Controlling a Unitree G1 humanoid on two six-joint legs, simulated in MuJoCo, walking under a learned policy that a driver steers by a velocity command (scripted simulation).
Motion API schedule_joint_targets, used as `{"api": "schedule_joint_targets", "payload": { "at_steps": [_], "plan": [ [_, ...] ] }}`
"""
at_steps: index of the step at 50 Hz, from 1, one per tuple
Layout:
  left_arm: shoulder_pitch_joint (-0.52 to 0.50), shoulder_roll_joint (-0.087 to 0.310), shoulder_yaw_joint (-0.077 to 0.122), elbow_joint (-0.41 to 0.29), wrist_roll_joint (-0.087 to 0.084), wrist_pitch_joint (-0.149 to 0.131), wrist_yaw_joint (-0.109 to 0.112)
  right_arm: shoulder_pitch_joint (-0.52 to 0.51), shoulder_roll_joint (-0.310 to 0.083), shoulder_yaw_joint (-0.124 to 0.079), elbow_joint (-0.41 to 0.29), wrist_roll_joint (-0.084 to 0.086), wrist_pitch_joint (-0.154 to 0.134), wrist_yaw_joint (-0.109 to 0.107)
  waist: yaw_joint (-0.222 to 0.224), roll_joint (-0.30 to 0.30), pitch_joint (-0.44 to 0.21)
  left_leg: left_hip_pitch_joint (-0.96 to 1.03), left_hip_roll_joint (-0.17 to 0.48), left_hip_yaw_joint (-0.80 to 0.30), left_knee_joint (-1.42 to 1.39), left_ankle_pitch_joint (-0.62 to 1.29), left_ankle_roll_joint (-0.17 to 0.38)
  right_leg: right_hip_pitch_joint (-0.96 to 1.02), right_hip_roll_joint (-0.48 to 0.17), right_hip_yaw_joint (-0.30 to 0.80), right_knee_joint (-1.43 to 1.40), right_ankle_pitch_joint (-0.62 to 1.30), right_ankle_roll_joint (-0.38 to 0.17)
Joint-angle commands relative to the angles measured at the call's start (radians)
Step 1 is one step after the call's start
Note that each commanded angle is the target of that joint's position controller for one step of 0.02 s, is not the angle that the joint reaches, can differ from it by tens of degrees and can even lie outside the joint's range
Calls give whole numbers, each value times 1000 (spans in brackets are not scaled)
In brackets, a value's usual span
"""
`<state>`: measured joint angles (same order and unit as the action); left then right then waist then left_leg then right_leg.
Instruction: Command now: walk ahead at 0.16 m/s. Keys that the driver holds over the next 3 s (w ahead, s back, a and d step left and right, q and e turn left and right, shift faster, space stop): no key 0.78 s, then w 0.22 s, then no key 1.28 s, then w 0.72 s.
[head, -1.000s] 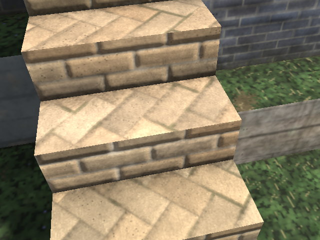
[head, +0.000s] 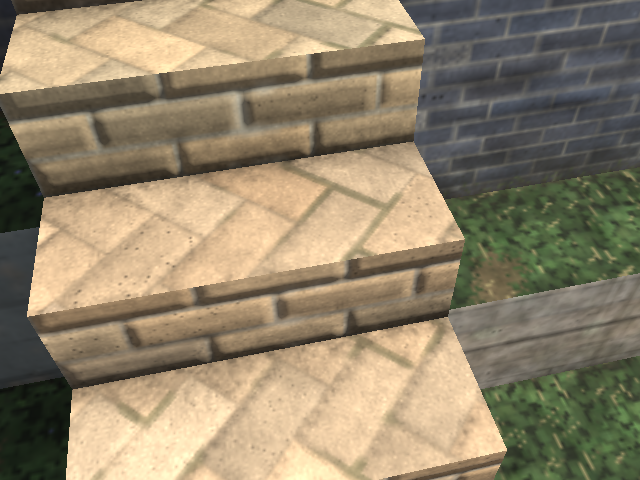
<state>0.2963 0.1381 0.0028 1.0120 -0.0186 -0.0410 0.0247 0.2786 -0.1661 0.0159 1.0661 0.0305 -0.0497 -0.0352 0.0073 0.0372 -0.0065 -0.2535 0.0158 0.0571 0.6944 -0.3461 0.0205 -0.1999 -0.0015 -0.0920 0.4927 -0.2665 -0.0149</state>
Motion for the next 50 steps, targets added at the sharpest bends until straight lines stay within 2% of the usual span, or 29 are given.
{"api": "schedule_joint_targets", "payload": {
  "at_steps": [1, 2, 3, 4, 5, 7, 8, 11, 14, 15, 16, 18, 22, 32, 33, 39, 40, 43, 44, 50],
  "plan": [
    [-17, 6, -19, -35, 14, 23, -2, 114, 73, 48, 15, -7, 5, 1, -42, -124, 68, 57, 17, -45, -315, 171, -11, 31, -146, 89, -55, 707, -43],
    [4, 19, -12, -36, 4, 30, 0, 129, 22, 38, 30, -6, 5, -3, -32, -43, 18, 107, 65, -87, -313, 437, -9, 62, -135, 83, -42, 560, -46],
    [65, 27, -6, -24, -9, 38, -2, 100, -7, 38, 29, 7, 8, -11, 8, 20, -13, 198, 88, -86, -281, 710, -3, 45, -126, 79, -30, 417, -43],
    [109, 8, -10, -9, -10, 49, -1, 64, 3, 44, 33, 8, 11, -19, 39, 121, -37, 219, 95, -79, -249, 822, 21, 43, -120, 57, -46, 283, -34],
    [93, 19, -12, -8, -8, 55, 2, 38, -9, 37, 28, 6, 13, -25, 36, 98, -25, 228, 96, -83, -258, 836, 28, 26, -113, 48, -58, 241, -27],
    [90, -14, -29, 5, 4, 58, 18, 29, -50, 22, 26, -5, 16, -23, 18, -3, 21, 229, 94, -91, -296, 743, 31, -2, -107, 34, -95, 235, -11],
    [97, -12, -30, 6, 9, 60, 24, 30, -56, 18, 33, -6, 18, -23, 18, -22, 24, 236, 92, -94, -310, 707, 31, 2, -110, 32, -107, 242, -4],
    [119, -15, -34, 12, 11, 62, 34, 42, -52, 16, 51, -9, 20, -25, 17, -21, 33, 248, 84, -98, -337, 645, 31, 13, -122, 38, -135, 245, -4],
    [131, -15, -38, 12, 13, 63, 38, 52, -61, 11, 66, -10, 19, -22, 13, -52, 40, 246, 83, -106, -362, 576, 34, 21, -128, 40, -154, 248, -5],
    [128, -26, -41, 13, 12, 67, 38, 67, -21, 22, 78, -22, 8, -24, 10, -50, 50, 230, 82, -102, -366, 564, 35, 15, -133, 53, -156, 269, -8],
    [136, -24, -40, 14, 12, 71, 40, 78, -20, 23, 86, -22, 3, -24, 9, -47, 49, 225, 82, -105, -373, 542, 36, 23, -136, 55, -157, 269, -9],
    [132, -11, -35, 7, 27, 75, 59, 71, -24, 21, 95, -26, -12, -23, 1, -70, 48, 194, 82, -98, -405, 485, 28, 39, -140, 68, -168, 280, -18],
    [159, -16, -31, 16, 23, 80, 68, 83, -12, 26, 115, -20, -19, -20, 7, -41, 53, 164, 76, -100, -431, 425, 27, 59, -146, 75, -179, 255, -22],
    [176, -33, -25, 46, 25, 95, 67, 128, 23, 34, 135, -16, -27, -20, 11, -39, 100, 125, 78, -116, -468, 286, 30, 20, -148, 73, -190, 154, -26],
    [187, -43, -25, 54, 21, 95, 66, 138, 35, 36, 137, -16, -29, -19, 12, -57, 99, 133, 88, -123, -473, 290, 22, 18, -151, 75, -187, 162, -26],
    [192, -41, -19, 73, 19, 96, 65, 160, 46, 34, 139, -15, -29, -21, 10, -32, 113, 144, 88, -130, -481, 285, 14, -7, -151, 82, -184, 138, -29],
    [194, -47, -20, 78, 18, 95, 64, 165, 52, 35, 140, -13, -30, -21, 9, -30, 104, 147, 84, -133, -495, 218, 17, -4, -145, 80, -186, 111, -31],
    [182, -48, -18, 80, 8, 90, 56, 143, 40, 28, 135, 4, -31, -23, 19, -10, 130, 107, 78, -155, -532, 27, 41, -16, -110, 51, -155, 31, -46],
    [180, -47, -17, 75, 9, 87, 55, 125, 38, 27, 130, 10, -31, -22, 29, 16, 131, 83, 62, -142, -527, -7, 58, -4, -103, 44, -151, 12, -56],
    [168, -61, -24, 76, -4, 60, 35, 95, 42, 20, 107, 25, -45, -11, 28, -43, 151, 58, 44, -120, -473, -4, 98, -11, -93, 42, -121, -37, -100]
  ]
}}
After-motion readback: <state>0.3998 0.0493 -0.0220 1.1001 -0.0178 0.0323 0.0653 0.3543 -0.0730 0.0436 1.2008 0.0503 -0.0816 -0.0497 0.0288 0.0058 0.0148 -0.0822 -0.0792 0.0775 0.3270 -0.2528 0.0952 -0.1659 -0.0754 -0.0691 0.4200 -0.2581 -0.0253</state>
